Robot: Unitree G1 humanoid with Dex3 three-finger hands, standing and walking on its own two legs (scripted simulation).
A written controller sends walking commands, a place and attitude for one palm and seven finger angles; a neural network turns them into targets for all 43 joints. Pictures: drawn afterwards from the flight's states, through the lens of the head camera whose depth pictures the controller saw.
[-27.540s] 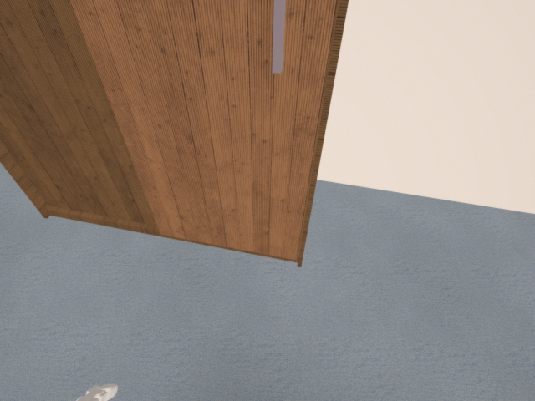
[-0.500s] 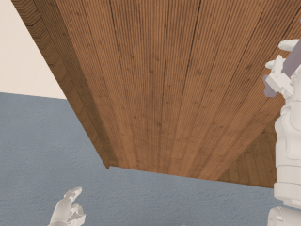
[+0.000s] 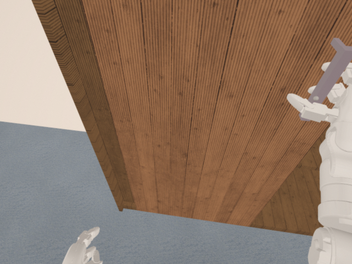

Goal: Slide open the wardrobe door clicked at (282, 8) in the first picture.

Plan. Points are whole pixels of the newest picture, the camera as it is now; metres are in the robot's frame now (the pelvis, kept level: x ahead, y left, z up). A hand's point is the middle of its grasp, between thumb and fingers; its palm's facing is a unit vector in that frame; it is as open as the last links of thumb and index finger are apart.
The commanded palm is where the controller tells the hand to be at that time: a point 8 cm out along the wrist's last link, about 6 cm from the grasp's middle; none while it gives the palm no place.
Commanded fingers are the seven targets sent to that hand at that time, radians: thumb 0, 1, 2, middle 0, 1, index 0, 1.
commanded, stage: loosen the grip on the handle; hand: right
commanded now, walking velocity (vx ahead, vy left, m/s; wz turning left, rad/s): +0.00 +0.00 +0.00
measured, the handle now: (319, 82) +0.46 -0.27 +0.22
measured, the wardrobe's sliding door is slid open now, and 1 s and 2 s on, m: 0.51 0.51 0.51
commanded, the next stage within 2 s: slip the hand off the handle in 0.30 s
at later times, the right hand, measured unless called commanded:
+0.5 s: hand (313, 98) +0.42 -0.25 +0.21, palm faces +0.35 +0.93 -0.10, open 14.7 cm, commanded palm +0.37 -0.30 +0.20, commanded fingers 0.00 0.55 -0.20 0.25 1.15 0.25 1.15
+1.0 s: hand (344, 101) +0.41 -0.30 +0.21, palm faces +0.39 +0.92 -0.12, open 14.7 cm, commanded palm +0.36 -0.35 +0.20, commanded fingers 0.00 0.55 -0.20 0.25 1.15 0.25 1.15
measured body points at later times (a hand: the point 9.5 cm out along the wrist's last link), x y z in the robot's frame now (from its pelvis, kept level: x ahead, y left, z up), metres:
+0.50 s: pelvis +0.04 +0.00 +0.00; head +0.05 +0.01 +0.45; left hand +0.17 +0.25 -0.10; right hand +0.39 -0.29 +0.21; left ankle +0.00 +0.10 -0.73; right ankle +0.07 -0.11 -0.73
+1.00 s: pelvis +0.03 +0.00 +0.00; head +0.05 +0.01 +0.45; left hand +0.15 +0.26 -0.11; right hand +0.38 -0.35 +0.22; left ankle +0.00 +0.10 -0.73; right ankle +0.07 -0.11 -0.73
